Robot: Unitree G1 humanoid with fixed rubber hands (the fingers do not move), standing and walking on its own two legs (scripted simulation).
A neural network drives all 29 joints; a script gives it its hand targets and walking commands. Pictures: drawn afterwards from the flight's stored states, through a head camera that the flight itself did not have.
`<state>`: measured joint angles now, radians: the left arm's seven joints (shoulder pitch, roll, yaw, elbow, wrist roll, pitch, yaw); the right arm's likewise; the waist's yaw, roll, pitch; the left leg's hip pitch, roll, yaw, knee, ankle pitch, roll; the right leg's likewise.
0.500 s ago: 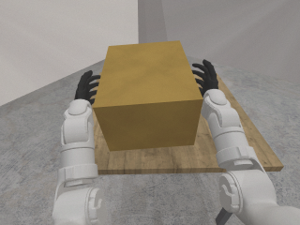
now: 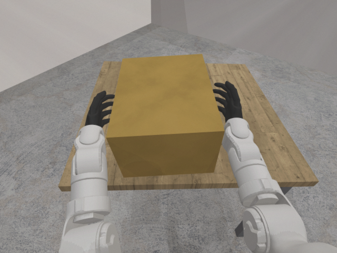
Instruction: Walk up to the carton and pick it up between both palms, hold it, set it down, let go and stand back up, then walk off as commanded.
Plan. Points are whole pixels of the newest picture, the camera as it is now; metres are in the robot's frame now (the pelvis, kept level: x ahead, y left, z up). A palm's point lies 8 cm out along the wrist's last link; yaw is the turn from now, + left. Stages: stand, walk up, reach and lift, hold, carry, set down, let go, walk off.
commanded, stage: set down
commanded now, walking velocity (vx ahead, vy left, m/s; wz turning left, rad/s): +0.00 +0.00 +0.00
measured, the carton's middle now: (165, 111) +0.45 +0.01 +0.10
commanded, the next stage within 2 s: none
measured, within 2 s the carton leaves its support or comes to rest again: neither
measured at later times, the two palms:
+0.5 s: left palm (102, 129) +0.38 +0.17 +0.11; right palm (233, 120) +0.38 -0.16 +0.13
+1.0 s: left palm (109, 131) +0.39 +0.16 +0.09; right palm (234, 123) +0.39 -0.17 +0.11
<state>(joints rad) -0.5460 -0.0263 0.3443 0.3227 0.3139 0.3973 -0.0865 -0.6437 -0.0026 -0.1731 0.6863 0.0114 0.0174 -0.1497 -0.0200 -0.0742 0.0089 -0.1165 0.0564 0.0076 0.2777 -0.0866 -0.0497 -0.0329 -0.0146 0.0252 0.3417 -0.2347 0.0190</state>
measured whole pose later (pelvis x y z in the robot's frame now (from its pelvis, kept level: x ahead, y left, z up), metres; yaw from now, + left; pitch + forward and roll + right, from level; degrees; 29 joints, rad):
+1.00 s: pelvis +0.01 +0.00 +0.00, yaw +0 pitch -3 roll +1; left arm -0.62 -0.04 0.41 0.63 0.33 0.21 -0.07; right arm -0.67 0.02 -0.35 0.84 -0.10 -0.10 -0.09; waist -0.02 -0.08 0.05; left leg -0.12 0.05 0.01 0.27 -0.09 -0.05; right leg -0.03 -0.02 0.03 0.33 -0.24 0.02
